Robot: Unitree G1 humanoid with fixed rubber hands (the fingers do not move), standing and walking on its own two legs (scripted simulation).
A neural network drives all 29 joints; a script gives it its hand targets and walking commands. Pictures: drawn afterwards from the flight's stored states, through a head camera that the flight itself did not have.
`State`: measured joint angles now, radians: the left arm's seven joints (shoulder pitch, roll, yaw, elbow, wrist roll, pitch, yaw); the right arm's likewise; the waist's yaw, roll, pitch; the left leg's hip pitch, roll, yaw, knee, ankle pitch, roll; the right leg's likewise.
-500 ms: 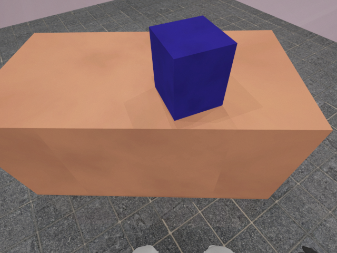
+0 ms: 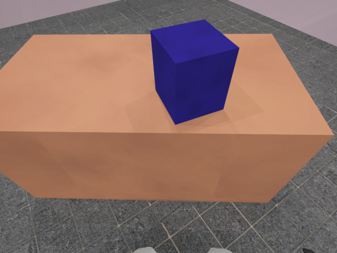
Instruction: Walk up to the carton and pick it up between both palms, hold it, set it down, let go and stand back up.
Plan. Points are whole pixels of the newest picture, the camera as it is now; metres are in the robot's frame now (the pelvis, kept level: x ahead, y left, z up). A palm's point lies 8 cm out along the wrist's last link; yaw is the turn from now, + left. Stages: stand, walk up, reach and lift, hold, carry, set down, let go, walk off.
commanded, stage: walk up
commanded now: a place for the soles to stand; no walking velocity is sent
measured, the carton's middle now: (189, 72) +0.68 -0.04 +0.04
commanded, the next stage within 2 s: none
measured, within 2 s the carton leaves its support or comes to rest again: neither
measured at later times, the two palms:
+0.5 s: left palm out of the picture +0.09 +0.32 -0.10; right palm out of the picture +0.09 -0.31 -0.09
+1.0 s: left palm out of the picture +0.10 +0.32 -0.09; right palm out of the picture +0.09 -0.31 -0.10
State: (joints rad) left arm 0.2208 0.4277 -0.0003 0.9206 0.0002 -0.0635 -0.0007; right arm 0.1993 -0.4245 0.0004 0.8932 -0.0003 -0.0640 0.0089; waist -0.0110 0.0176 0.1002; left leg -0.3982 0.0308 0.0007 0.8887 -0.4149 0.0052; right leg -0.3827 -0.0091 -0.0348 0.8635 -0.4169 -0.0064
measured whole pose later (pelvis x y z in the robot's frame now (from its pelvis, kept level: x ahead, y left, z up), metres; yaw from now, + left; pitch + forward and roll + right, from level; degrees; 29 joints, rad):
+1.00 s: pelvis +0.01 +0.00 +0.00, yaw +0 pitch -3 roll -1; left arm 0.20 0.43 0.00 0.92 0.00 -0.06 0.00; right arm 0.23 -0.42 0.00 0.89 0.00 -0.07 0.01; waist -0.01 0.03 0.08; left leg -0.40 0.02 0.01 0.87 -0.43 0.01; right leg -0.39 -0.01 -0.03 0.88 -0.47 -0.01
